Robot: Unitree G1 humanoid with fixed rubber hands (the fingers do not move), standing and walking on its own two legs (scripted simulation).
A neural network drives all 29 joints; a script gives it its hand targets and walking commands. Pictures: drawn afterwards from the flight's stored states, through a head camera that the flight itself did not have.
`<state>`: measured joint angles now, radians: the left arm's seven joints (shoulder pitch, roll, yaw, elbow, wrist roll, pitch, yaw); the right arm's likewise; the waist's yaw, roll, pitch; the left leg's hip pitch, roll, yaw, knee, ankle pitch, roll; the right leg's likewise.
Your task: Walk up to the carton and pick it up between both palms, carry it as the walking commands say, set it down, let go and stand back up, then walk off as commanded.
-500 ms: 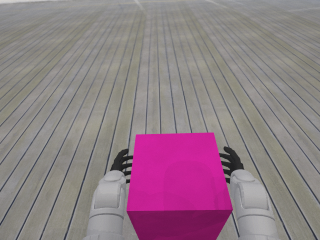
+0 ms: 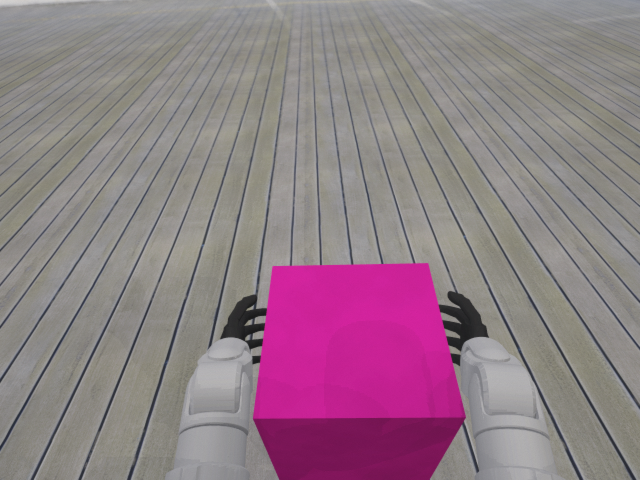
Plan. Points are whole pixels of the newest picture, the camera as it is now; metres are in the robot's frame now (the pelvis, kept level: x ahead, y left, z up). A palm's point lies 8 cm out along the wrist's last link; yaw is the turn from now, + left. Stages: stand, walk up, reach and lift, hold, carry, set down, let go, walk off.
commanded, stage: hold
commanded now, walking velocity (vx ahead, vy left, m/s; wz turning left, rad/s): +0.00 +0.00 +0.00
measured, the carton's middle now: (351, 377) +0.29 -0.01 -0.02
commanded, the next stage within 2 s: carry in 0.38 s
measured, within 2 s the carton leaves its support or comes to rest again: neither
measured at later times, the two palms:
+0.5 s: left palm (247, 347) +0.29 +0.13 +0.05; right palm (484, 345) +0.29 -0.17 +0.06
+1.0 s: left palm (320, 383) +0.23 +0.03 +0.07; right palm (584, 368) +0.25 -0.27 +0.07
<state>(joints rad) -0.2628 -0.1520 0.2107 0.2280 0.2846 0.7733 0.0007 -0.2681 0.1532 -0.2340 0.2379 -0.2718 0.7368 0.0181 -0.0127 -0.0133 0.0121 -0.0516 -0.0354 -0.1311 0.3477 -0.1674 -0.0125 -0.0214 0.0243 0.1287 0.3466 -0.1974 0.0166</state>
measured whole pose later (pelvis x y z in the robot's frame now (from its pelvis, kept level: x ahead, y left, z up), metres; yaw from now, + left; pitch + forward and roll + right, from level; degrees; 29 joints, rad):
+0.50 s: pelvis +0.00 -0.02 -0.01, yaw -2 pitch +0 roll +0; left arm -0.23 -0.13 0.18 0.14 0.23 0.80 0.02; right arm -0.23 0.15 -0.18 0.15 -0.24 0.76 0.00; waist 0.01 -0.01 -0.11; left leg -0.26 0.00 -0.12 0.48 -0.23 -0.04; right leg -0.26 0.02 0.01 0.56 -0.39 0.00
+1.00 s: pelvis +0.00 -0.13 -0.02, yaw +2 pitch +4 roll +0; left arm 0.01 -0.13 0.05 -0.50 0.03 1.18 0.16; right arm 0.02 0.13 -0.05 -0.48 -0.04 1.14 -0.12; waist 0.01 -0.01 -0.14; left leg -0.38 0.13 0.15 0.63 -0.31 -0.04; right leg -0.41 -0.02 -0.12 0.65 -0.36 0.00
